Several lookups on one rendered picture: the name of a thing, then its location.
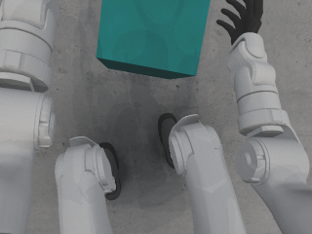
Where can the left robot forearm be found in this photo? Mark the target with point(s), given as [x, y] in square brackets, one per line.
[27, 35]

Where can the robot left upper arm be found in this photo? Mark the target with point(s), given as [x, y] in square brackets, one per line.
[27, 124]

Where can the robot right upper arm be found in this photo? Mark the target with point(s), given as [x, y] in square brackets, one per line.
[277, 168]

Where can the carton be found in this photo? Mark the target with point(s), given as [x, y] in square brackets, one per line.
[158, 38]

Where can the left robot thigh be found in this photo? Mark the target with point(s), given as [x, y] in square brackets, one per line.
[81, 199]

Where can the right robot shin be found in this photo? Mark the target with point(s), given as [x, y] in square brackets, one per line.
[192, 119]

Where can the right robot forearm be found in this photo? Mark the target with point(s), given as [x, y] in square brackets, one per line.
[253, 81]

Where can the right robot hand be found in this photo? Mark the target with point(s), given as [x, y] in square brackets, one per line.
[249, 21]

